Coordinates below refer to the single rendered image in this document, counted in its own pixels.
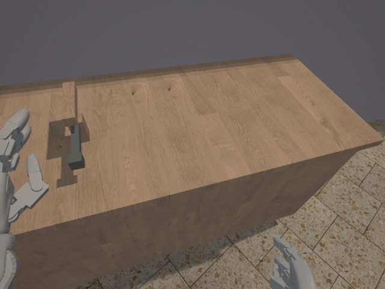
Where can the right robot hand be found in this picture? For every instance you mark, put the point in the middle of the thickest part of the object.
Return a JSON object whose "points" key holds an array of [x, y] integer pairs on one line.
{"points": [[297, 275]]}

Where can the left robot hand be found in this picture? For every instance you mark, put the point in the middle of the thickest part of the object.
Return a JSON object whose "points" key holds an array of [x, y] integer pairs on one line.
{"points": [[13, 135]]}

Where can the counter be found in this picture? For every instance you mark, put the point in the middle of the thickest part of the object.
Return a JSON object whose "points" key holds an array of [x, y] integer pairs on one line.
{"points": [[174, 157]]}

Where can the robot left forearm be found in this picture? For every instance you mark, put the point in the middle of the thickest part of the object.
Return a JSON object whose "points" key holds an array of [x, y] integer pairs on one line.
{"points": [[9, 262]]}

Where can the tap lever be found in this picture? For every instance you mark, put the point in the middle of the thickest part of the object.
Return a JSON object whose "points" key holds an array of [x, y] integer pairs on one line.
{"points": [[76, 160]]}

